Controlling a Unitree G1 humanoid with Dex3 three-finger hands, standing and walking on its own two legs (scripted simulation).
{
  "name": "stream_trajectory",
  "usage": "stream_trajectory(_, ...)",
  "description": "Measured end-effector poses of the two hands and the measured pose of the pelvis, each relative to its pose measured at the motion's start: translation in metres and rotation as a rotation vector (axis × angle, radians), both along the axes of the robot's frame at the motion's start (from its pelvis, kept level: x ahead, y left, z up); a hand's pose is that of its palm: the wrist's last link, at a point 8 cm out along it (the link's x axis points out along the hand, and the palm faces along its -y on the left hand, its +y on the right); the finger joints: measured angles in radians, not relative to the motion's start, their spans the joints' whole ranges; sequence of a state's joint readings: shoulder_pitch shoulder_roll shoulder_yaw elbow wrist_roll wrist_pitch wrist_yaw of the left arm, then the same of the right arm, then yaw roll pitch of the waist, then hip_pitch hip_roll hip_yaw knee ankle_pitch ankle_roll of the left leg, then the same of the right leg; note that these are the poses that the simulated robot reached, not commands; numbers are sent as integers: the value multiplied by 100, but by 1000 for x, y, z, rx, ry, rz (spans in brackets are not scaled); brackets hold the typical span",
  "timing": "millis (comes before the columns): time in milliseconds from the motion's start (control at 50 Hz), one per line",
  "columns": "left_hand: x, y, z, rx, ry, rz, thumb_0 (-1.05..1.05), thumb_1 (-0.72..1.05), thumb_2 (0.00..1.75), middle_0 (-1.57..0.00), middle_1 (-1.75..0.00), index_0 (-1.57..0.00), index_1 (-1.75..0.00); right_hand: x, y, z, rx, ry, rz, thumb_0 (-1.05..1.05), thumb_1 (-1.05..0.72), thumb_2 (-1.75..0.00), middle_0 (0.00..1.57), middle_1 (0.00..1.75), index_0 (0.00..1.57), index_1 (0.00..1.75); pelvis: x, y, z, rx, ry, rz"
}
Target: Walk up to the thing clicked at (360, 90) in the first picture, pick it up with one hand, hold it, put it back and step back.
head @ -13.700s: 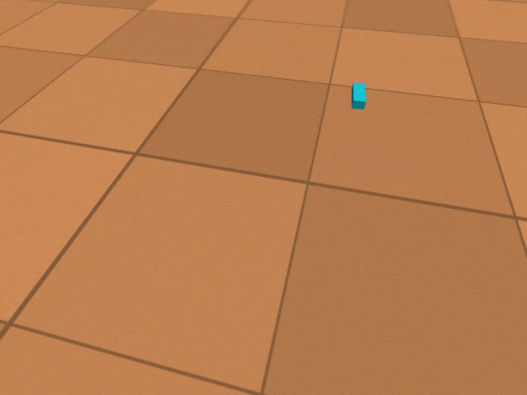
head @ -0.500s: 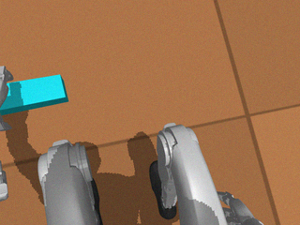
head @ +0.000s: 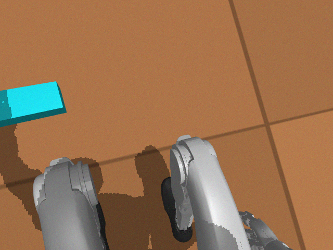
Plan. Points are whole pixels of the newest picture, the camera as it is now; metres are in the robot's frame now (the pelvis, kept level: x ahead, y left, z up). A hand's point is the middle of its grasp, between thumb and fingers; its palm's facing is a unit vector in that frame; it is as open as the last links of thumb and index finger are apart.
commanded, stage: rise first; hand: left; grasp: from above
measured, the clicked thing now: (18, 106) +0.48 +0.32 -0.29
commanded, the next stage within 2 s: approach in 1.00 s
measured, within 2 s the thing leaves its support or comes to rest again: neither
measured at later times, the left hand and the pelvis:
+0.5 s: hand out of the picture +0.43 +0.35 -0.18, palm faces -0.43 -0.11 -0.89, open 14.0 cm; pelvis +0.00 +0.00 +0.00, yaw -1 degrees
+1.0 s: hand out of the picture +0.43 +0.35 -0.17, palm faces -0.45 -0.11 -0.89, open 14.0 cm; pelvis +0.00 +0.00 +0.00, yaw +0 degrees
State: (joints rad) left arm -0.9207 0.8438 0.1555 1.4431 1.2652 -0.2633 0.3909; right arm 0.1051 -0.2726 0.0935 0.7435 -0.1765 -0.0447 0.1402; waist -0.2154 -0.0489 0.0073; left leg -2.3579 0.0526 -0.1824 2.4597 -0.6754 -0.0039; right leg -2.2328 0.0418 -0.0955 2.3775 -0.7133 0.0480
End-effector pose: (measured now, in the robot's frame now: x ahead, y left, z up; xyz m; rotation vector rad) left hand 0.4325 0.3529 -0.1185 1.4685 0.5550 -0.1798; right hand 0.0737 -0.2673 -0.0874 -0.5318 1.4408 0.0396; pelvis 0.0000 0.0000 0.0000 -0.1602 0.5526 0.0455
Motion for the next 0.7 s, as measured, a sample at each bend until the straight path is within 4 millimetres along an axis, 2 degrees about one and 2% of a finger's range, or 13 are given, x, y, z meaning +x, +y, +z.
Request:
stream_trajectory(360,6,4,-6,-1,-2,-6,0,-53,102,-9,-104,-9,-104,-8,1,1,-8,28,9,0,-90,-90,21,30,20,30,1,1,-4,-9,-7,-6)
stream_trajectory(700,6,1,3,4,-5,-15,0,-53,102,-10,-103,-10,-104,-1,4,2,4,-5,13,0,-90,-90,21,30,20,30,-1,1,-1,-8,-5,-1)
